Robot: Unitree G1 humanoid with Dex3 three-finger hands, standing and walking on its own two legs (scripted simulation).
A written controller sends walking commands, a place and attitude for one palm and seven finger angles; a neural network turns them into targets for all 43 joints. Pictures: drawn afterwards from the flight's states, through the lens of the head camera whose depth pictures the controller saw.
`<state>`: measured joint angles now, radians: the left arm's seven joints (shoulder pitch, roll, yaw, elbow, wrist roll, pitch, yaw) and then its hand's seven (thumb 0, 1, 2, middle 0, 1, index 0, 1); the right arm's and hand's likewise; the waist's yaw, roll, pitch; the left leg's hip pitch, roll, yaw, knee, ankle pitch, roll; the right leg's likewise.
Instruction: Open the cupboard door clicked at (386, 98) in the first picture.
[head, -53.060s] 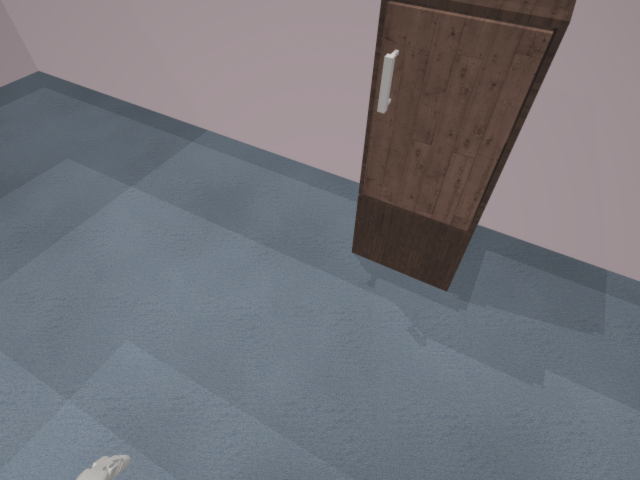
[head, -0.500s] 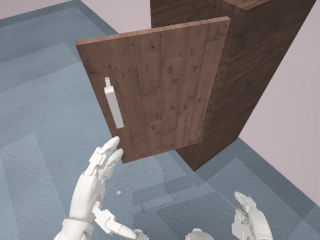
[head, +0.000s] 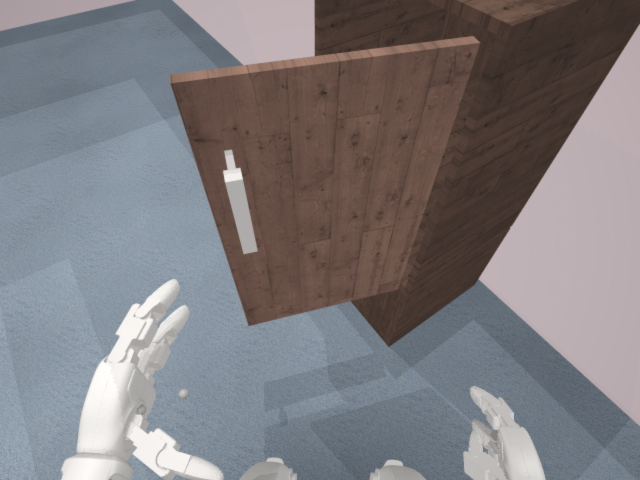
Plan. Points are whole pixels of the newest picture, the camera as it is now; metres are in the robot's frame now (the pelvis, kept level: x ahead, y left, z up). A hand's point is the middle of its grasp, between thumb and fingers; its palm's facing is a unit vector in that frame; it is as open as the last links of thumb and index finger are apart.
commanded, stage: slide the hand sideways off the handle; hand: left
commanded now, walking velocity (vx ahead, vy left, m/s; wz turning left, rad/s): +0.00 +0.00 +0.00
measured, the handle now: (239, 204) +0.45 +0.14 +0.08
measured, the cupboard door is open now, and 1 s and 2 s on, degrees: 71 71 71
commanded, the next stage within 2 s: draw the hand back to the body in 0.46 s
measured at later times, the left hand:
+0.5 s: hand (130, 417) +0.18 +0.20 +0.06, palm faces -0.01 -1.00 -0.08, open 16.3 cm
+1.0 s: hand (78, 406) +0.17 +0.22 +0.12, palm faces +0.02 -1.00 -0.09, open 16.3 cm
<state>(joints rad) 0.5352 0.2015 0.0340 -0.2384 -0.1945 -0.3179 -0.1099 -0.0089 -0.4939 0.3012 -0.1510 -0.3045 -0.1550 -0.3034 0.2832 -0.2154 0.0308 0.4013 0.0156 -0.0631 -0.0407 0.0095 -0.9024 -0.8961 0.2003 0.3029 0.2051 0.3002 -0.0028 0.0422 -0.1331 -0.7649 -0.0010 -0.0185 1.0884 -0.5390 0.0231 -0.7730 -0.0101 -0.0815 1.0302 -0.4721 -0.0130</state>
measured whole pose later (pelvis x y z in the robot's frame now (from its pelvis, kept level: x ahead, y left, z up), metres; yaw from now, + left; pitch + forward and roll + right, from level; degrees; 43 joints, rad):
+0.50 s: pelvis +0.00 +0.00 +0.00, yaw +0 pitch +13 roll -3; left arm 0.57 0.29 0.22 -0.17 -0.32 -0.35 -0.31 -0.01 -0.49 0.30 -0.15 -0.30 -0.16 -0.30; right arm 0.24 -0.23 0.01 0.44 0.03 -0.10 -0.07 0.01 -0.90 -0.90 0.20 0.30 0.21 0.30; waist 0.01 0.04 -0.14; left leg -0.80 0.01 -0.04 1.12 -0.55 0.02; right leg -0.80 0.00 -0.10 1.04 -0.48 -0.02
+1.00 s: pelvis +0.00 +0.01 +0.02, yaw +0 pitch +8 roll -4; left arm 0.59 0.31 0.26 -0.30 -0.35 -0.19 -0.28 -0.01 -0.49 0.30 -0.15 -0.30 -0.16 -0.30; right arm 0.29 -0.23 0.05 0.45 0.05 -0.16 -0.07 0.01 -0.90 -0.90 0.20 0.30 0.21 0.30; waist 0.01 0.06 -0.15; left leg -0.63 0.00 -0.03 1.00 -0.50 0.04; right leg -0.61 0.00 -0.09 0.89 -0.41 0.00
